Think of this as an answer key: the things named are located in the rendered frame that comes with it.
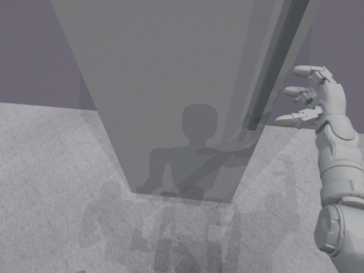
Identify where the fridge door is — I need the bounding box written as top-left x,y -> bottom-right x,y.
50,0 -> 321,204

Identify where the handle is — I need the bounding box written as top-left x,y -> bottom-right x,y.
248,0 -> 309,131

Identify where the robot right hand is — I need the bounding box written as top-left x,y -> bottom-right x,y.
274,65 -> 346,130

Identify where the right robot forearm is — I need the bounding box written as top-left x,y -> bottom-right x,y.
315,114 -> 364,210

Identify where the robot right upper arm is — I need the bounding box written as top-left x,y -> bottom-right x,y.
314,204 -> 364,273

